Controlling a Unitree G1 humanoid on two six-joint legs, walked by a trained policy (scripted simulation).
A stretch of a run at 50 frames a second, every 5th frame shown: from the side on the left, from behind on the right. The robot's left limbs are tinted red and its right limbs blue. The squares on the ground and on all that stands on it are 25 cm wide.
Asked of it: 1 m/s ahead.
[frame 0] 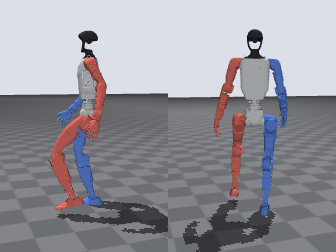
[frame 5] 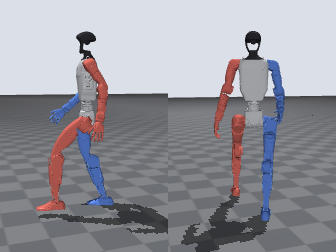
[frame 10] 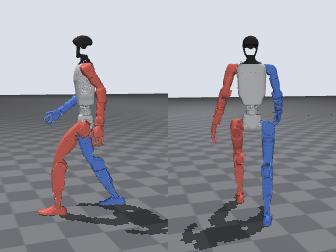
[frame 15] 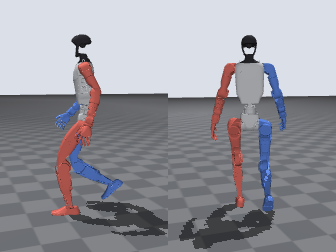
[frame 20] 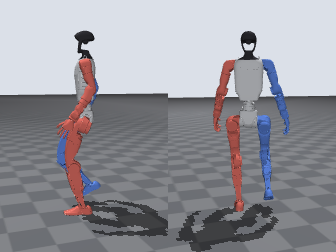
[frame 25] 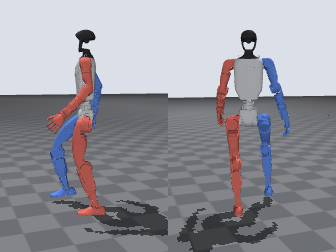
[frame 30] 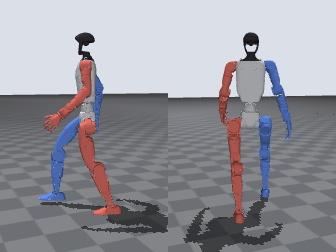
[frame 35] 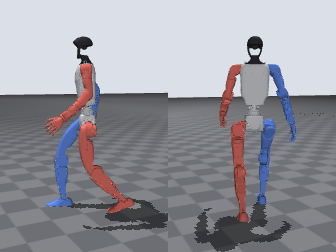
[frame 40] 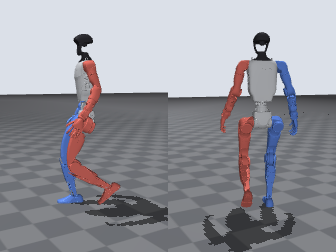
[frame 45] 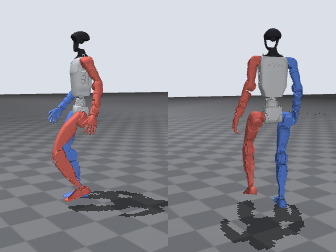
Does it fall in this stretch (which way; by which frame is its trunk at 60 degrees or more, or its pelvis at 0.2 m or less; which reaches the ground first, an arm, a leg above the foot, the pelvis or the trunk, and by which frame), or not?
no
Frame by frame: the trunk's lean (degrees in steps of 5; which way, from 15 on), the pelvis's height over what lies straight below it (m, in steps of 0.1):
0: 0, 0.8
5: 0, 0.8
10: 5, 0.7
15: 5, 0.7
20: 0, 0.8
25: 0, 0.8
30: 0, 0.8
35: 5, 0.7
40: 5, 0.8
45: 0, 0.8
